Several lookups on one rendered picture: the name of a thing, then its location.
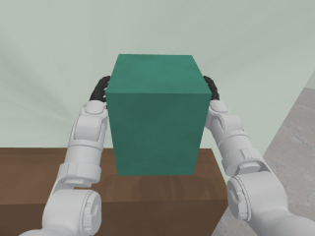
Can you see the robot right forearm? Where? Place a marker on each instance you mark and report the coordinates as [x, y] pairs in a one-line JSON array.
[[236, 150]]

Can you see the robot right upper arm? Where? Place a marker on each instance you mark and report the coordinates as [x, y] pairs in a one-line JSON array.
[[259, 199]]

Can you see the robot left upper arm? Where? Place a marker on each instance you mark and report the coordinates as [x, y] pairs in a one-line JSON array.
[[70, 212]]

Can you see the robot left hand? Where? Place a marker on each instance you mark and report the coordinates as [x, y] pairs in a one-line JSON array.
[[99, 90]]

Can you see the robot right hand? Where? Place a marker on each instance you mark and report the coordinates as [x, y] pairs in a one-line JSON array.
[[213, 88]]

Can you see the carton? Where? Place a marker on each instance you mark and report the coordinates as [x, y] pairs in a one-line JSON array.
[[157, 107]]

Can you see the pedestal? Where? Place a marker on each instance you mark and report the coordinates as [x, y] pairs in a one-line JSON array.
[[132, 205]]

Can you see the robot left forearm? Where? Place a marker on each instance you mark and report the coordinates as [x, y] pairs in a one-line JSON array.
[[81, 165]]

